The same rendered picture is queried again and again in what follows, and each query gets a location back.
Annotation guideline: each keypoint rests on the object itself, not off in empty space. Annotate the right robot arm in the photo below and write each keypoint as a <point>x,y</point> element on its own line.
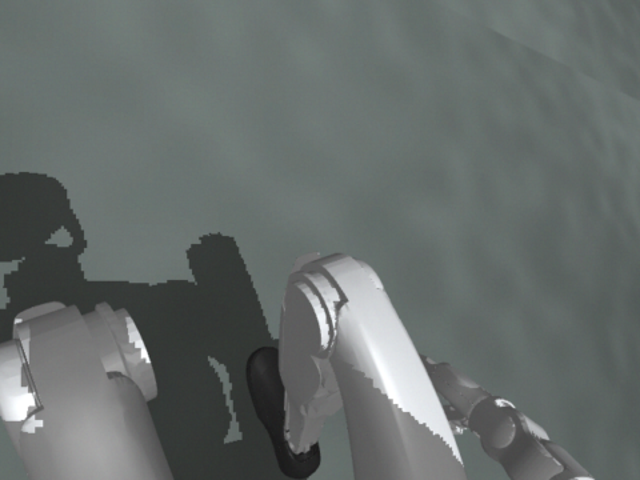
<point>520,445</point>

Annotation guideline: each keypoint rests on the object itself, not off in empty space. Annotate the right robot hand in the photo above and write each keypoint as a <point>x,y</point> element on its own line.
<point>462,392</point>

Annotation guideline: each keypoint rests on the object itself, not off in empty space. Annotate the right robot foot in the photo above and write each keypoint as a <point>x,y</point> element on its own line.
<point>267,394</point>

